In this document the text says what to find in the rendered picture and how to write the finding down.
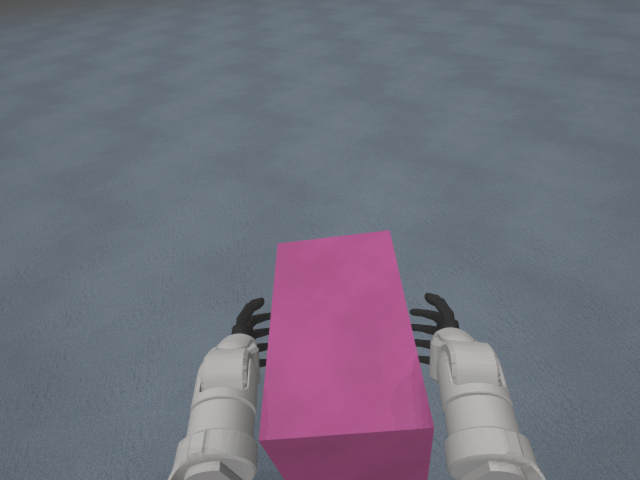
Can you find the carton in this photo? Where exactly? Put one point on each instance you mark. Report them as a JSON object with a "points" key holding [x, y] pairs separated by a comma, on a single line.
{"points": [[344, 396]]}

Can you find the robot left hand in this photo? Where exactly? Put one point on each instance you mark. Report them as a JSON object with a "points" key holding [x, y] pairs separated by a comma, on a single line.
{"points": [[246, 321]]}

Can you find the robot left forearm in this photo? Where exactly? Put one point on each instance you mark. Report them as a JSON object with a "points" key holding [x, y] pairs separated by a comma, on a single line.
{"points": [[220, 444]]}

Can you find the robot right forearm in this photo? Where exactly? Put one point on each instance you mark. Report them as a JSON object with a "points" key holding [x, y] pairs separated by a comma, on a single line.
{"points": [[484, 441]]}

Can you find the robot right hand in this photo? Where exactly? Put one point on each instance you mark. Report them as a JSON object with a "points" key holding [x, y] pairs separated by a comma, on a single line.
{"points": [[444, 319]]}

